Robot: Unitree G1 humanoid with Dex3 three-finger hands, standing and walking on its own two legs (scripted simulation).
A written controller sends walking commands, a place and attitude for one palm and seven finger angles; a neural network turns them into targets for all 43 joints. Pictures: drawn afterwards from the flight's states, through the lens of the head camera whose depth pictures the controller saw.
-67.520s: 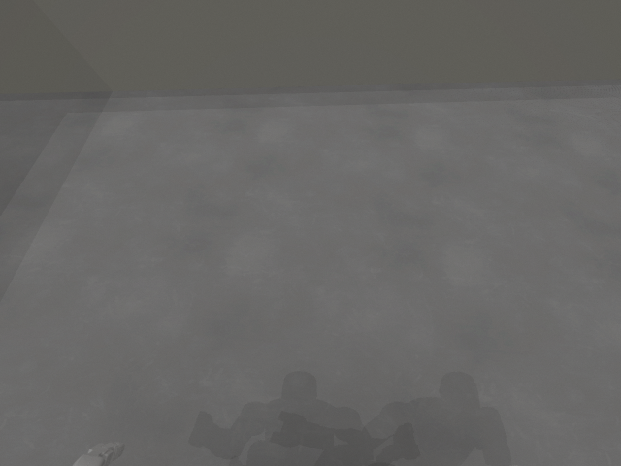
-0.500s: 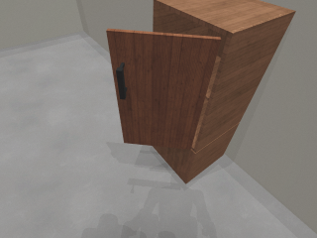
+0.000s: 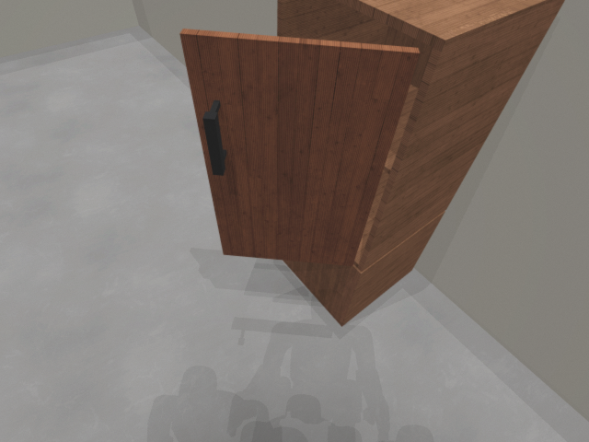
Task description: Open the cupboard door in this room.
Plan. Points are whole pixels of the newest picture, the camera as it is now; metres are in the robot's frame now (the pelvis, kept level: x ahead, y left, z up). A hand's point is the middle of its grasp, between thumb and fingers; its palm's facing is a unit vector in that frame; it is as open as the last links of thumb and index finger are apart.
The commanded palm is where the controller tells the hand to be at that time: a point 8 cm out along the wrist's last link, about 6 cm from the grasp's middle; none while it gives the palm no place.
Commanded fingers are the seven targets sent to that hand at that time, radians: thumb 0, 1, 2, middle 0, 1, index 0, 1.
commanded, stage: come to a stop and stand still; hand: left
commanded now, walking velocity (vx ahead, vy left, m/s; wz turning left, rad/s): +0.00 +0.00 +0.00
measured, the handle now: (217, 138) +0.59 +0.18 +0.06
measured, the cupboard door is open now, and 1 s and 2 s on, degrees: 47 47 47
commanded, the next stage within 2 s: look again from close up in 0.64 s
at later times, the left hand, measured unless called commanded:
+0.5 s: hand out of the picture +0.01 +0.24 -0.14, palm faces +0.01 -0.94 -0.35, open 7.4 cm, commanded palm none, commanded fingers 0.00 0.90 0.90 -0.20 -0.30 -0.20 -0.30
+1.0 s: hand out of the picture -0.07 +0.18 -0.17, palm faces +0.01 -0.98 -0.22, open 7.4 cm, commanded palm none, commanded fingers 0.00 0.90 0.90 -0.20 -0.30 -0.20 -0.30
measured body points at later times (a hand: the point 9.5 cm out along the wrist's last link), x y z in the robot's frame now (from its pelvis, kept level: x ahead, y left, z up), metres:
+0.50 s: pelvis -0.07 -0.01 +0.00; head -0.10 -0.01 +0.45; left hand +0.01 +0.28 -0.12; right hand +0.03 -0.31 -0.12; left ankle -0.03 +0.08 -0.74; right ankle -0.02 -0.14 -0.74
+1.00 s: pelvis -0.06 -0.01 +0.01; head -0.06 +0.00 +0.45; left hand -0.07 +0.23 -0.15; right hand -0.04 -0.26 -0.14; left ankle -0.03 +0.08 -0.74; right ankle -0.02 -0.14 -0.74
